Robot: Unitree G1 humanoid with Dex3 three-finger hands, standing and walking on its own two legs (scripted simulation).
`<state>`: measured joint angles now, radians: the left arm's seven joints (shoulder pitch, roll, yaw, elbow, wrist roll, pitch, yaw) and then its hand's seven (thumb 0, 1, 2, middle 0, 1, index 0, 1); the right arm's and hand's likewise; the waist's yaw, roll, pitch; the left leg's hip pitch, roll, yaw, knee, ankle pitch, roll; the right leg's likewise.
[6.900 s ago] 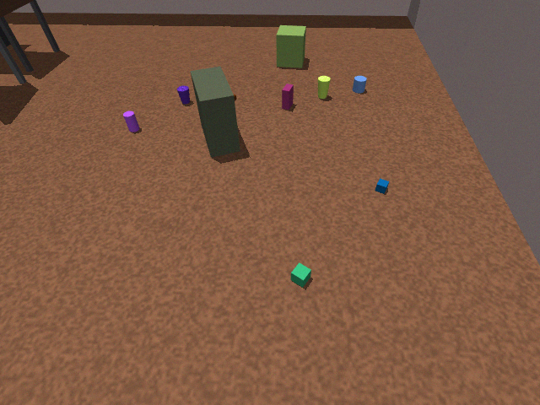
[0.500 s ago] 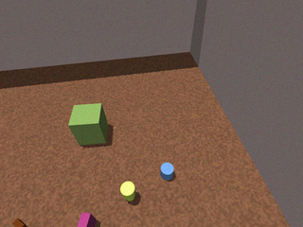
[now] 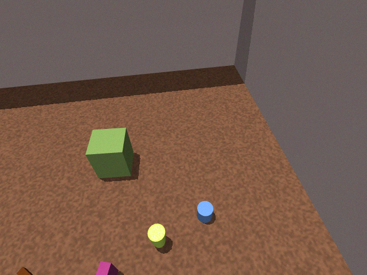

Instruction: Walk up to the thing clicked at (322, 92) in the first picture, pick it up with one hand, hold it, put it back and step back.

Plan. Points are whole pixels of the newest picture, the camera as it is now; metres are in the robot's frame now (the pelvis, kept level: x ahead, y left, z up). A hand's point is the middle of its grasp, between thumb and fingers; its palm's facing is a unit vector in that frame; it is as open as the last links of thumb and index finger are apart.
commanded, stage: stand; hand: left
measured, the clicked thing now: (158, 237) +0.46 +0.18 -0.71
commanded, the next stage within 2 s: go down in 1.80 s
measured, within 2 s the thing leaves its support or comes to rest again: neither
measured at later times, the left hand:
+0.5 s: hand out of the picture +0.09 +0.25 -0.15, palm faces -0.01 -0.94 -0.35, open 7.4 cm
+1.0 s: hand out of the picture +0.08 +0.25 -0.16, palm faces -0.01 -0.94 -0.35, open 7.4 cm
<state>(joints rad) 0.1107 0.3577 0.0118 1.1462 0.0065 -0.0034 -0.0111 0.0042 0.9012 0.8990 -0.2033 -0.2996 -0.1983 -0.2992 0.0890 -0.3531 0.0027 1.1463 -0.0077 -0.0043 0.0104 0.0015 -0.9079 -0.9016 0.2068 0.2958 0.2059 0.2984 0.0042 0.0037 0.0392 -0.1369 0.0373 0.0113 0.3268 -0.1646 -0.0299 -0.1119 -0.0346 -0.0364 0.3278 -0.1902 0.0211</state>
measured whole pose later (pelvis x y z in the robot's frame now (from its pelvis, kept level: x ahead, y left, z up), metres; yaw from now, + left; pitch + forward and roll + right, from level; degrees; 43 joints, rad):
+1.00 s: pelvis +0.01 +0.00 +0.00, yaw +0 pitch -2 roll +0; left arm 0.11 0.36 0.01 1.13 0.01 -0.01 -0.01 0.00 0.90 0.90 -0.20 -0.30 -0.20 -0.30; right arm 0.10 -0.35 0.00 1.14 -0.01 0.00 0.01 0.00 -0.91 -0.90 0.21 0.30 0.21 0.30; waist 0.00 0.00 0.04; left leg -0.10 0.05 0.02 0.31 -0.18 -0.04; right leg -0.08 -0.03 -0.03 0.31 -0.20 0.02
